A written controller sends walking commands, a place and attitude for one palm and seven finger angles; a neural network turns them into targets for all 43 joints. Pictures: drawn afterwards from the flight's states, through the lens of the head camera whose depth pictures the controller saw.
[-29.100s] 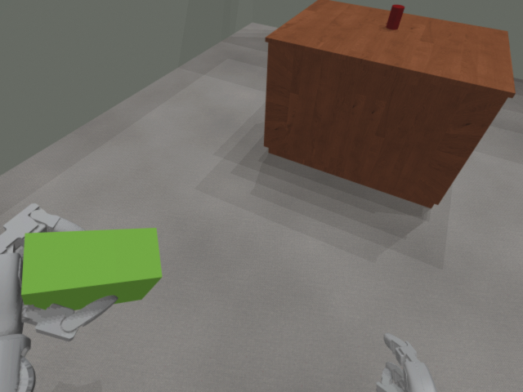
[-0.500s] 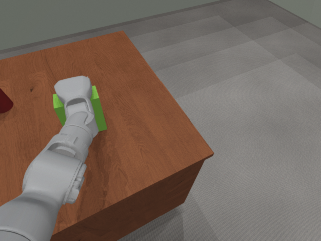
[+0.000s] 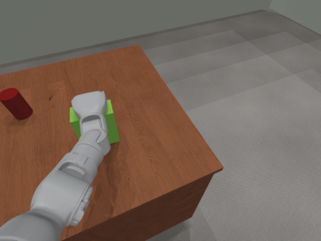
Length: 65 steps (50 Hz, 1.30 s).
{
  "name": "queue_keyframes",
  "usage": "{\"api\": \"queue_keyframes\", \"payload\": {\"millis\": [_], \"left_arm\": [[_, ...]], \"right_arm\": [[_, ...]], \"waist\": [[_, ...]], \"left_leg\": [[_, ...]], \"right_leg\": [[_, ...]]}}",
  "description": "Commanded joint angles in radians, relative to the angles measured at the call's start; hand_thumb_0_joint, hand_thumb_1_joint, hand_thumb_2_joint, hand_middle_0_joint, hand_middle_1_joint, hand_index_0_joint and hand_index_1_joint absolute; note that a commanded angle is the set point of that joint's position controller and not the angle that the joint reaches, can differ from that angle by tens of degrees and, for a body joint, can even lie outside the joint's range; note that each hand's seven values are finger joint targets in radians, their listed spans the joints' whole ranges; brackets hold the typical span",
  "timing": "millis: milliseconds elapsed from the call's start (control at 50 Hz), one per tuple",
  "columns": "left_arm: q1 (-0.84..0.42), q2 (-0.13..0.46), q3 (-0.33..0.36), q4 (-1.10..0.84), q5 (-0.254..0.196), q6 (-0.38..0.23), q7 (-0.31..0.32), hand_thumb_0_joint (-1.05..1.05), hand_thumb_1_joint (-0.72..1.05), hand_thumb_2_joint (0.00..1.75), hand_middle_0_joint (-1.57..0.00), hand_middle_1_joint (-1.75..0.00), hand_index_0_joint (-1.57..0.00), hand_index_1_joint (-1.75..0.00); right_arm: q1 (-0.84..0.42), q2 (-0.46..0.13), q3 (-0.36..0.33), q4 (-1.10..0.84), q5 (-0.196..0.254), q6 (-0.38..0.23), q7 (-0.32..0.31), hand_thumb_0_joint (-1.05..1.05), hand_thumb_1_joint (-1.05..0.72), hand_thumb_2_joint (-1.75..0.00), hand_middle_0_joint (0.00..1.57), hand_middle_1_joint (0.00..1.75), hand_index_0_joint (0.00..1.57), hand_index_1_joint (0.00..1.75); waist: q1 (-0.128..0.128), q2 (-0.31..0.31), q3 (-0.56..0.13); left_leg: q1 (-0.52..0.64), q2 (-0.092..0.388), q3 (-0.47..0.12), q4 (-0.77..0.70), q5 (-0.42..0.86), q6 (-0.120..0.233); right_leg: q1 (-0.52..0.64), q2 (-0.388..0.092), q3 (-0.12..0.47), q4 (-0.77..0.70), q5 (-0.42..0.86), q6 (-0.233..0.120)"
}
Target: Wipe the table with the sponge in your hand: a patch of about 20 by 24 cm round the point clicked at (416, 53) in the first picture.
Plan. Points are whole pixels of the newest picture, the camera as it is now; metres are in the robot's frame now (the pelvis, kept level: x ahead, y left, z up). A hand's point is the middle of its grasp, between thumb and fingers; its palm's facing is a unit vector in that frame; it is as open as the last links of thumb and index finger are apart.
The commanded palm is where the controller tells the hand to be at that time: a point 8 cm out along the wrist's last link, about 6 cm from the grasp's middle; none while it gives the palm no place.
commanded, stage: wipe back along the third lane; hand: left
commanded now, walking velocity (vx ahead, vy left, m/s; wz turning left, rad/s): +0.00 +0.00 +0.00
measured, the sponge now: (98, 130) +0.43 +0.21 -0.01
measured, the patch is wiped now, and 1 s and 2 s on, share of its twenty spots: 1.00 1.00 1.00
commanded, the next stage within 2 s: slide back across to the middle lane in 1.36 s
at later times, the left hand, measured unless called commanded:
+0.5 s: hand (99, 130) +0.39 +0.18 +0.05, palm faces -0.02 -0.03 -1.00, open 10.2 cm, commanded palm +0.34 +0.16 +0.08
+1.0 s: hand (106, 146) +0.34 +0.15 +0.05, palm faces +0.00 -0.04 -1.00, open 10.2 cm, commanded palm +0.29 +0.13 +0.07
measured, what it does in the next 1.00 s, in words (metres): stands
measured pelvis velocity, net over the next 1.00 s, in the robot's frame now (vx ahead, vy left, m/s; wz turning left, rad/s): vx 0.00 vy -0.02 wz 0.03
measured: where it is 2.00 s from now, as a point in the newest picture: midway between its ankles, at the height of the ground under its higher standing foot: outside the picture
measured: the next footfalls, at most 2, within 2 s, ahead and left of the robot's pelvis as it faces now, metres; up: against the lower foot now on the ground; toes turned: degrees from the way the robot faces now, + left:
none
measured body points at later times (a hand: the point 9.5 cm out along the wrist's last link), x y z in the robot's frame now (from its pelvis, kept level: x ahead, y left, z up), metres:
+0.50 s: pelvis +0.02 +0.00 +0.00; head +0.02 -0.02 +0.45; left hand +0.39 +0.18 +0.10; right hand +0.23 -0.22 -0.10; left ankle +0.00 +0.12 -0.73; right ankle -0.03 -0.14 -0.73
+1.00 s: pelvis +0.00 -0.02 +0.00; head -0.02 -0.04 +0.45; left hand +0.34 +0.15 +0.10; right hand +0.20 -0.23 -0.10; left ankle +0.00 +0.12 -0.73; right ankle -0.03 -0.14 -0.73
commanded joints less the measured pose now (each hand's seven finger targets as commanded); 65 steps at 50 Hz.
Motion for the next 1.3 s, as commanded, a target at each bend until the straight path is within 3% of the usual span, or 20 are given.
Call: {"api": "queue_keyframes", "payload": {"millis": [0,60,140,180,220,280,340,420,460,540,600,640,760,1040,1080,1140,1180,1200,1240,1280], "left_arm": [[-0.18,-0.017,-0.035,-0.112,-0.017,0.014,-0.045,0.0,0.1,1.3,-1.2,-1.6,-1.2,-1.6],[-0.117,-0.005,-0.024,-0.144,-0.015,0.038,-0.05,0.0,0.1,1.3,-1.2,-1.6,-1.2,-1.6],[-0.095,-0.066,-0.082,-0.228,-0.012,0.07,-0.067,0.0,0.1,1.3,-1.2,-1.6,-1.2,-1.6],[-0.085,-0.02,-0.042,-0.27,-0.013,0.083,-0.073,0.0,0.1,1.3,-1.2,-1.6,-1.2,-1.6],[-0.059,-0.073,-0.101,-0.294,-0.004,0.101,-0.087,0.0,0.1,1.3,-1.2,-1.6,-1.2,-1.6],[-0.005,-0.079,-0.105,-0.361,-0.01,0.107,-0.103,0.0,0.1,1.3,-1.2,-1.6,-1.2,-1.6],[0.018,-0.088,-0.132,-0.385,-0.004,0.119,-0.114,0.0,0.1,1.3,-1.2,-1.6,-1.2,-1.6],[0.084,-0.11,-0.157,-0.441,-0.005,0.124,-0.121,0.0,0.1,1.3,-1.2,-1.6,-1.2,-1.6],[0.108,-0.107,-0.161,-0.459,-0.005,0.129,-0.125,0.0,0.1,1.3,-1.2,-1.6,-1.2,-1.6],[0.127,-0.092,-0.152,-0.49,-0.004,0.138,-0.124,0.0,0.1,1.3,-1.2,-1.6,-1.2,-1.6],[0.116,-0.126,-0.187,-0.51,-0.01,0.145,-0.129,0.0,0.1,1.3,-1.2,-1.6,-1.2,-1.6],[0.126,-0.09,-0.157,-0.499,-0.008,0.149,-0.127,0.0,0.1,1.3,-1.2,-1.6,-1.2,-1.6],[0.189,-0.093,-0.161,-0.52,-0.008,0.144,-0.125,0.0,0.1,1.3,-1.2,-1.6,-1.2,-1.6],[0.329,-0.142,-0.217,-0.636,-0.022,0.152,-0.122,0.0,0.1,1.3,-1.2,-1.6,-1.2,-1.6],[0.367,-0.102,-0.167,-0.661,-0.028,0.152,-0.121,0.0,0.1,1.3,-1.2,-1.6,-1.2,-1.6],[0.375,-0.133,-0.217,-0.687,-0.026,0.159,-0.123,0.0,0.1,1.3,-1.2,-1.6,-1.2,-1.6],[0.415,-0.066,-0.139,-0.701,-0.027,0.157,-0.121,0.0,0.1,1.3,-1.2,-1.6,-1.2,-1.6],[0.419,-0.115,-0.199,-0.709,-0.022,0.158,-0.122,0.0,0.1,1.3,-1.2,-1.6,-1.2,-1.6],[0.384,-0.116,-0.213,-0.711,-0.014,0.161,-0.124,0.0,0.1,1.3,-1.2,-1.6,-1.2,-1.6],[0.365,-0.052,-0.143,-0.695,-0.008,0.16,-0.123,0.0,0.1,1.3,-1.2,-1.6,-1.2,-1.6]], "right_arm": [[-0.087,-0.131,-0.039,-0.127,-0.004,-0.014,-0.008,0.0,-0.9,-0.9,0.2,0.3,0.2,0.3],[-0.116,-0.13,-0.034,-0.14,-0.003,0.003,-0.007,0.0,-0.9,-0.9,0.2,0.3,0.2,0.3],[-0.158,-0.124,-0.03,-0.16,-0.001,0.02,-0.005,0.0,-0.9,-0.9,0.2,0.3,0.2,0.3],[-0.183,-0.127,-0.029,-0.17,0.0,0.03,-0.005,0.0,-0.9,-0.9,0.2,0.3,0.2,0.3],[-0.194,-0.123,-0.026,-0.179,0.001,0.038,-0.002,0.0,-0.9,-0.9,0.2,0.3,0.2,0.3],[-0.221,-0.121,-0.028,-0.202,0.004,0.046,0.004,0.0,-0.9,-0.9,0.2,0.3,0.2,0.3],[-0.235,-0.123,-0.02,-0.206,0.006,0.054,0.007,0.0,-0.9,-0.9,0.2,0.3,0.2,0.3],[-0.251,-0.119,-0.019,-0.222,0.008,0.057,0.018,0.0,-0.9,-0.9,0.2,0.3,0.2,0.3],[-0.268,-0.121,-0.016,-0.226,0.01,0.059,0.019,0.0,-0.9,-0.9,0.2,0.3,0.2,0.3],[-0.279,-0.118,-0.013,-0.231,0.012,0.06,0.02,0.0,-0.9,-0.9,0.2,0.3,0.2,0.3],[-0.292,-0.115,-0.011,-0.238,0.016,0.06,0.022,0.0,-0.9,-0.9,0.2,0.3,0.2,0.3],[-0.295,-0.117,-0.008,-0.234,0.017,0.058,0.019,0.0,-0.9,-0.9,0.2,0.3,0.2,0.3],[-0.309,-0.113,-0.006,-0.246,0.02,0.053,0.02,0.0,-0.9,-0.9,0.2,0.3,0.2,0.3],[-0.363,-0.106,-0.009,-0.272,0.031,0.044,0.044,0.0,-0.9,-0.9,0.2,0.3,0.2,0.3],[-0.376,-0.11,-0.011,-0.275,0.028,0.043,0.046,0.0,-0.9,-0.9,0.2,0.3,0.2,0.3],[-0.386,-0.106,-0.007,-0.28,0.033,0.043,0.047,0.0,-0.9,-0.9,0.2,0.3,0.2,0.3],[-0.394,-0.111,-0.009,-0.279,0.03,0.039,0.045,0.0,-0.9,-0.9,0.2,0.3,0.2,0.3],[-0.395,-0.107,-0.005,-0.282,0.032,0.041,0.045,0.0,-0.9,-0.9,0.2,0.3,0.2,0.3],[-0.395,-0.105,-0.004,-0.28,0.033,0.037,0.046,0.0,-0.9,-0.9,0.2,0.3,0.2,0.3],[-0.397,-0.109,-0.004,-0.269,0.031,0.035,0.039,0.0,-0.9,-0.9,0.2,0.3,0.2,0.3]], "waist": [[0.002,-0.096,-0.231],[0.018,-0.13,-0.226],[0.019,-0.114,-0.22],[0.033,-0.115,-0.239],[0.027,-0.106,-0.216],[0.043,-0.113,-0.249],[0.043,-0.113,-0.209],[0.055,-0.103,-0.215],[0.056,-0.134,-0.2],[0.065,-0.126,-0.181],[0.062,-0.122,-0.156],[0.068,-0.127,-0.157],[0.079,-0.135,-0.143],[0.094,-0.155,-0.077],[0.11,-0.167,-0.094],[0.099,-0.171,-0.064],[0.118,-0.173,-0.064],[0.107,-0.163,-0.075],[0.098,-0.162,-0.042],[0.108,-0.151,-0.035]], "left_leg": [[0.247,-0.025,0.025,-0.048,0.311,0.036],[0.25,-0.03,0.028,-0.055,0.329,0.034],[0.282,-0.034,0.029,-0.052,0.374,0.034],[0.291,-0.035,0.022,-0.053,0.399,0.032],[0.301,-0.039,0.023,-0.048,0.406,0.032],[0.314,-0.041,0.015,-0.043,0.447,0.033],[0.307,-0.047,0.016,-0.043,0.433,0.032],[0.319,-0.047,0.014,-0.038,0.451,0.032],[0.308,-0.049,0.016,-0.042,0.428,0.033],[0.305,-0.051,0.014,-0.054,0.388,0.033],[0.304,-0.048,0.01,-0.064,0.356,0.035],[0.295,-0.051,0.011,-0.07,0.325,0.034],[0.288,-0.055,0.016,-0.082,0.279,0.034],[0.285,-0.055,0.02,-0.097,0.202,0.037],[0.281,-0.057,0.015,-0.095,0.217,0.038],[0.285,-0.058,0.025,-0.098,0.189,0.038],[0.281,-0.059,0.016,-0.1,0.194,0.037],[0.293,-0.06,0.027,-0.097,0.201,0.038],[0.289,-0.06,0.026,-0.096,0.183,0.038],[0.28,-0.061,0.015,-0.103,0.168,0.035]], "right_leg": [[0.113,0.029,-0.069,-0.05,0.394,-0.063],[0.15,0.025,-0.067,-0.054,0.434,-0.063],[0.161,0.024,-0.074,-0.049,0.481,-0.069],[0.19,0.022,-0.072,-0.044,0.502,-0.074],[0.18,0.023,-0.08,-0.042,0.505,-0.077],[0.213,0.023,-0.079,-0.031,0.539,-0.082],[0.206,0.022,-0.078,-0.032,0.541,-0.084],[0.219,0.023,-0.08,-0.024,0.547,-0.089],[0.228,0.021,-0.073,-0.03,0.548,-0.087],[0.223,0.024,-0.075,-0.035,0.491,-0.09],[0.205,0.027,-0.08,-0.04,0.433,-0.09],[0.208,0.026,-0.073,-0.046,0.406,-0.09],[0.212,0.025,-0.066,-0.06,0.352,-0.087],[0.2,0.028,-0.054,-0.077,0.25,-0.087],[0.223,0.029,-0.039,-0.078,0.284,-0.089],[0.209,0.025,-0.042,-0.086,0.242,-0.081],[0.22,0.029,-0.023,-0.093,0.254,-0.085],[0.227,0.024,-0.033,-0.079,0.264,-0.082],[0.199,0.025,-0.028,-0.089,0.239,-0.081],[0.189,0.032,-0.014,-0.096,0.216,-0.086]]}}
